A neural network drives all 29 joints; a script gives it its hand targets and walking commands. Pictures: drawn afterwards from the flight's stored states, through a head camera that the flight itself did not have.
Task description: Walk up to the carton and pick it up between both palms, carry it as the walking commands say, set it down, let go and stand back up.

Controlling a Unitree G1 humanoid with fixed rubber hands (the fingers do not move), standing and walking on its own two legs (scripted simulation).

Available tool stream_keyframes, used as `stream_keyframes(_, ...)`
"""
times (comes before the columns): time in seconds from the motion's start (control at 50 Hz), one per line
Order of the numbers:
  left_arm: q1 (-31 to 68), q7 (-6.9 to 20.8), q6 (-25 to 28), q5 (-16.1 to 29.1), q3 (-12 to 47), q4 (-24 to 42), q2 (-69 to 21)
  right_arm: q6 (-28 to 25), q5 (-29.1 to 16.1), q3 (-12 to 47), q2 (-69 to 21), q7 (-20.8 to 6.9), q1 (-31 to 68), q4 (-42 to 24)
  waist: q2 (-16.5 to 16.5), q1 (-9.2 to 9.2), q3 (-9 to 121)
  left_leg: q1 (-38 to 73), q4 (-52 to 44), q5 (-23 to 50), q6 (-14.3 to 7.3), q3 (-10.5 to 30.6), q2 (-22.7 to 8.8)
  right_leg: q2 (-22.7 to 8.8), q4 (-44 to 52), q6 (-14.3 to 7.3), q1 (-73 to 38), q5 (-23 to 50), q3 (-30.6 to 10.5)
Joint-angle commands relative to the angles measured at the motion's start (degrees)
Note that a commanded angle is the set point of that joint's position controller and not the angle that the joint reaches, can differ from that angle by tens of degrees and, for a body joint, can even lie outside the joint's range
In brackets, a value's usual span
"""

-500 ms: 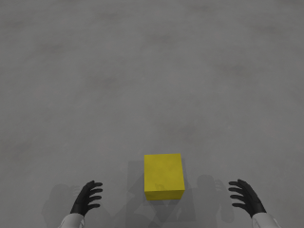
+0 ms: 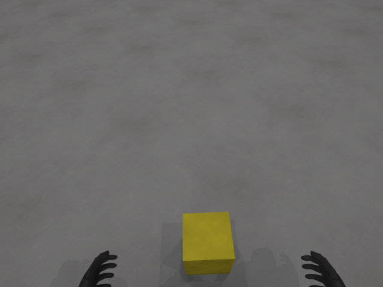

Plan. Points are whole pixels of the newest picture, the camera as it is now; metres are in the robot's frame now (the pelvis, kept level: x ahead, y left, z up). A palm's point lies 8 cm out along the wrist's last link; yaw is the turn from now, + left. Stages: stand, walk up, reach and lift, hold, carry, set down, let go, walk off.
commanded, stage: stand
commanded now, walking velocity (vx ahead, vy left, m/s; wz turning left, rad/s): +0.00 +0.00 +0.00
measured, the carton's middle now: (206, 244) +0.41 -0.01 -0.65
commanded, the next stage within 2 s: none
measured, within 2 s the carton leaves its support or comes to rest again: neither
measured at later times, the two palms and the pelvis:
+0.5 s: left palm out of the picture +0.09 +0.26 -0.12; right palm out of the picture +0.10 -0.27 -0.12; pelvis +0.04 +0.00 -0.01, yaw +1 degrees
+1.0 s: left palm out of the picture +0.00 +0.24 -0.14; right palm out of the picture +0.01 -0.25 -0.14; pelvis +0.03 +0.00 +0.00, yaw +2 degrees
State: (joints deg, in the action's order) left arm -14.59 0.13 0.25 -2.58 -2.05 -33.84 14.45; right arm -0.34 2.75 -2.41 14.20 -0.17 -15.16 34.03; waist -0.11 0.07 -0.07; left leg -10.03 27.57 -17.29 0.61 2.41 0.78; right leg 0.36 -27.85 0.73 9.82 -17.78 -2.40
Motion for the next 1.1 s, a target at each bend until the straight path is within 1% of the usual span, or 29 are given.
stream_keyframes(0.0, 1.19, -0.71, 4.36, 0.42, -1.6, 0.45, 6.09, -4.46, -0.54, -1.33, 5.94, 0.55, 1.13, -0.1, 0.11, -0.06, 4.48, -3.46, -3.68, 7.05, 0.78, 5.34, -6.41, -6.07, 3.53, 0.92, 1.51, 6.97, -4.77)
stream_keyframes(0.04, 0.3, -0.77, 4.67, 0.66, -1.68, -1.02, 6.93, -4.9, -0.84, -1.27, 6.81, 0.69, 0.32, 1.44, 0.39, -0.03, 6.56, -2.6, -1.87, 14.3, 0.39, 5.66, -6.5, -6.15, 1.87, 0.71, 0.84, 13.52, -4.79)
stream_keyframes(0.1, -2.39, -1.09, 4.41, 1.02, -1.53, -2.99, 7.76, -4.66, -1.22, -1.11, 7.77, 1.08, -2.36, 3.71, 0.43, -0.05, 6.76, -2.72, 0.06, 20.0, 0.0, 5.3, -6.08, -5.75, -0.04, 0.51, 0.61, 19.13, -4.11)
stream_keyframes(0.24, -6.08, -1.71, 3.03, 1.51, -0.68, -5.69, 8.27, -3.26, -1.68, -0.23, 8.27, 1.63, -5.75, 6.89, 0.0, -0.19, 4.83, -3.51, 2.37, 23.88, -0.53, 4.3, -5.23, -5.35, -2.17, -0.01, 1.31, 24.5, -2.8)
stream_keyframes(0.34, -7.53, -2.03, 2.16, 1.82, -0.23, -7.44, 8.33, -2.34, -1.99, 0.25, 8.37, 1.96, -6.84, 8.8, -0.06, -0.28, 4.24, -2.96, 3.38, 25.51, -0.86, 3.81, -4.87, -5.12, -3.0, -0.42, 1.29, 26.53, -2.04)
stream_keyframes(0.44, -8.45, -2.31, 1.34, 1.92, 0.08, -9.31, 8.16, -1.47, -2.09, 0.67, 8.16, 2.26, -7.38, 10.76, -0.09, -0.34, 3.08, -2.69, 3.41, 24.54, -1.2, 3.63, -4.61, -4.98, -2.77, -0.82, 1.17, 25.98, -1.74)
stream_keyframes(0.68, -10.57, -2.57, 0.09, 1.79, 1.14, -15.51, 6.58, -0.14, -2.0, 2.0, 6.8, 2.52, -8.59, 17.46, 0.07, -0.27, -0.64, -1.97, 0.87, 20.28, -1.75, 4.1, -4.61, -4.93, 0.08, -1.43, -0.05, 20.85, -1.79)
stream_keyframes(0.9, -11.81, -2.72, -0.29, 1.81, 2.37, -21.69, 4.53, 0.33, -2.11, 3.48, 4.9, 2.64, -9.4, 24.16, 0.22, -0.24, -3.41, -1.52, -1.37, 17.92, -1.74, 4.47, -4.68, -4.89, 2.38, -1.69, -1.23, 17.38, -1.69)
stream_keyframes(1.08, -12.4, -2.87, -0.4, 1.83, 3.27, -25.68, 2.77, 0.61, -2.24, 4.25, 3.13, 2.8, -9.79, 28.21, 0.25, -0.19, -5.0, -1.69, -2.63, 15.89, -1.59, 4.65, -4.62, -4.91, 3.61, -1.77, -1.49, 15.38, -1.66)
